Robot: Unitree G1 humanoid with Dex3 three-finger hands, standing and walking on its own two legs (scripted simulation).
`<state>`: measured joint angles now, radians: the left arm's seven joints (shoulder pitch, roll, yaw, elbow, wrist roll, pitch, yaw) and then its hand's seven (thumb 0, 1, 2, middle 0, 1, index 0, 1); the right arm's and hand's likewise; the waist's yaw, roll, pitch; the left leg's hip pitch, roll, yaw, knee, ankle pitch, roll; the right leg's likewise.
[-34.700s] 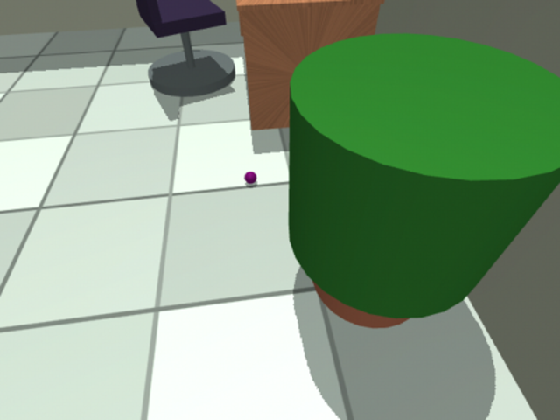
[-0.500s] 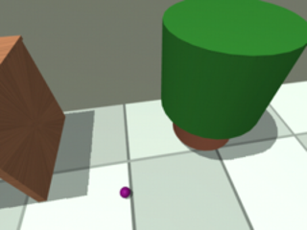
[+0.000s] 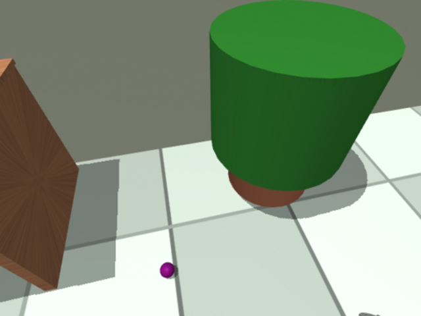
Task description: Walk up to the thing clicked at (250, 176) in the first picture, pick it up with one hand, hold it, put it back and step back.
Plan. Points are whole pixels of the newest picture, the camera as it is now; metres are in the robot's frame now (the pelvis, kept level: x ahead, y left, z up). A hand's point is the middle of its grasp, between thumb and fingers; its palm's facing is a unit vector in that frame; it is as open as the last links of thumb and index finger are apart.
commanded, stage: walk up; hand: left
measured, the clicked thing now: (167, 270) +0.46 +0.24 -0.73
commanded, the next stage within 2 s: none
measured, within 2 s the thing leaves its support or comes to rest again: neither
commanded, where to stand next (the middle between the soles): +0.08 -0.01 m, yaw +2 degrees
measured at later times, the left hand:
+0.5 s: hand out of the picture +0.13 +0.25 -0.13, palm faces -0.05 -0.94 -0.35, open 7.4 cm
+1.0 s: hand out of the picture +0.11 +0.25 -0.14, palm faces -0.06 -0.91 -0.40, open 7.4 cm
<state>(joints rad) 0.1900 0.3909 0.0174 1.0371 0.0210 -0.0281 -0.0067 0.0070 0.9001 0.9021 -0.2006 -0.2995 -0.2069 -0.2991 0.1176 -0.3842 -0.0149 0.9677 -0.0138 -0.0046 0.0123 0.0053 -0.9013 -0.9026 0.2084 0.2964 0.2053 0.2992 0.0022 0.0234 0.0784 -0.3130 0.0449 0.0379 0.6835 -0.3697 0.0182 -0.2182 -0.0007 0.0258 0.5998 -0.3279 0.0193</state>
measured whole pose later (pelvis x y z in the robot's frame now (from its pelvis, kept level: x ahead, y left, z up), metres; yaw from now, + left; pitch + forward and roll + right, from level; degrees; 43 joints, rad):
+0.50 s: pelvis +0.02 +0.00 +0.02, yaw +0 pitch -3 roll +0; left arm 0.07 0.36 -0.01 1.12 0.00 -0.02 0.00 0.01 0.90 0.90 -0.20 -0.30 -0.21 -0.30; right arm 0.10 -0.37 -0.01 1.12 -0.01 -0.02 0.01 0.01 -0.90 -0.90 0.21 0.30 0.20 0.30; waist -0.02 0.00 0.05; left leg -0.17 0.02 0.05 0.44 -0.22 0.00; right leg -0.11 -0.02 0.04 0.42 -0.27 0.03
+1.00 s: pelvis +0.08 -0.02 +0.01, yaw -2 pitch -2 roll +0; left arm 0.25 0.37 0.02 1.03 0.01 -0.03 0.01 0.01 0.90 0.90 -0.20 -0.30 -0.21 -0.30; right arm 0.16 -0.41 -0.04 1.02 -0.01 0.00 0.01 0.01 -0.91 -0.90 0.20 0.30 0.20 0.30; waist 0.02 0.03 0.14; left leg -0.39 0.00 0.01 0.75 -0.39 0.03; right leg -0.07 -0.01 0.02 0.46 -0.36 0.00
